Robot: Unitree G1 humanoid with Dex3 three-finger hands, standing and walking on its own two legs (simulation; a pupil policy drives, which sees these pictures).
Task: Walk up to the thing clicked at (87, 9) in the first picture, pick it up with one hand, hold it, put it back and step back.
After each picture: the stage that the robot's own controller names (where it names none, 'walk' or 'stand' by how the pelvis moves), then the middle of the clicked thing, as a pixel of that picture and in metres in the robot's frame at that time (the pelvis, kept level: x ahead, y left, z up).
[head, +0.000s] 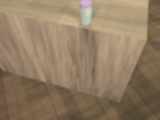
stand; (85, 12) +0.79 -0.01 +0.01
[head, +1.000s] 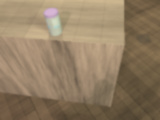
walk; (53, 22) +0.66 +0.18 +0.02
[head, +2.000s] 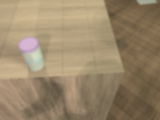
stand; (32, 54) +0.44 +0.20 +0.04
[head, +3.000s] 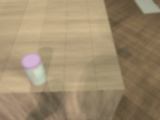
stand; (35, 70) +0.40 +0.19 +0.01
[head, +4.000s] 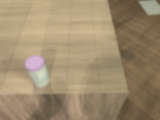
stand; (38, 71) +0.39 +0.19 +0.01
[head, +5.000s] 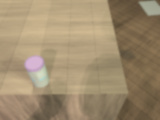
stand; (37, 72) +0.39 +0.19 +0.00
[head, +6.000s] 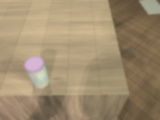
stand; (37, 73) +0.39 +0.18 +0.00
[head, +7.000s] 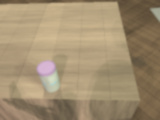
rise first; (49, 76) +0.38 +0.16 +0.01
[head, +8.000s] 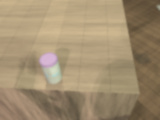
go down; (51, 68) +0.41 +0.17 +0.01
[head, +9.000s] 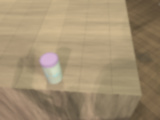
go down; (52, 68) +0.40 +0.17 +0.01
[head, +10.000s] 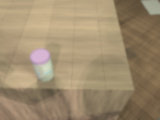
go down; (43, 65) +0.41 +0.15 +0.02
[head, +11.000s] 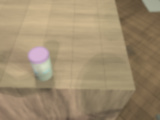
go down; (41, 64) +0.41 +0.15 +0.03
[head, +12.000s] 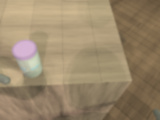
close in; (28, 59) +0.40 +0.16 +0.05
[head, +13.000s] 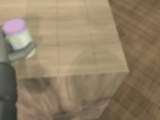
close; (20, 39) +0.47 +0.18 +0.07
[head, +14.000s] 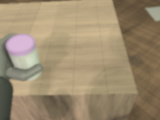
lift; (25, 58) +0.32 +0.16 +0.19
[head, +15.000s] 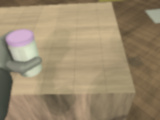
lift; (25, 54) +0.33 +0.17 +0.20
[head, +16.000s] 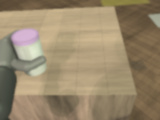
hold; (30, 53) +0.33 +0.16 +0.21
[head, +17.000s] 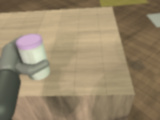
hold; (34, 57) +0.33 +0.15 +0.19
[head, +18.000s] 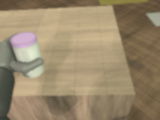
crouch; (28, 55) +0.34 +0.17 +0.19
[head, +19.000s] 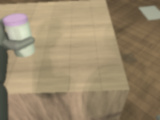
lower; (20, 35) +0.42 +0.19 +0.19
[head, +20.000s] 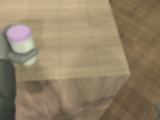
lower; (23, 45) +0.44 +0.17 +0.07
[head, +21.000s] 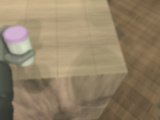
lower; (20, 47) +0.44 +0.18 +0.07
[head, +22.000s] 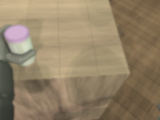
lower; (21, 46) +0.44 +0.17 +0.07
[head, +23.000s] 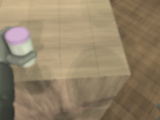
lower; (22, 48) +0.43 +0.17 +0.07
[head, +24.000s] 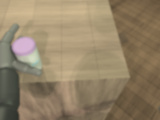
withdraw; (28, 56) +0.42 +0.17 +0.06
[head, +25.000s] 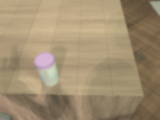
sink last; (47, 70) +0.38 +0.15 +0.04
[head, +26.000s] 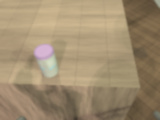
stand; (47, 61) +0.41 +0.17 +0.04
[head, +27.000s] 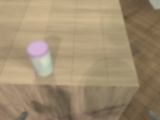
stand; (41, 59) +0.40 +0.16 +0.06
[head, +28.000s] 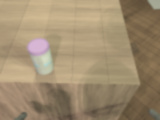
stand; (41, 57) +0.41 +0.16 +0.07
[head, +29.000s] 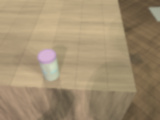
stand; (49, 65) +0.42 +0.15 +0.02
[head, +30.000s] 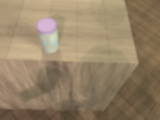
walk; (48, 36) +0.48 +0.13 +0.03
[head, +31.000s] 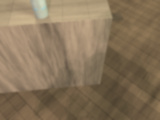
walk; (38, 4) +0.71 +0.23 +0.03
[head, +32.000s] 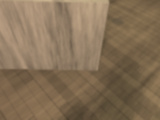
stand; out of the picture +1.04 +0.18 +0.03
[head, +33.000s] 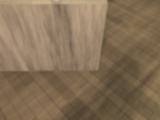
stand; out of the picture +1.02 +0.18 +0.01
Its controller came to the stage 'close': yes
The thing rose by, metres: 0.21
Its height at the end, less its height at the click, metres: +0.00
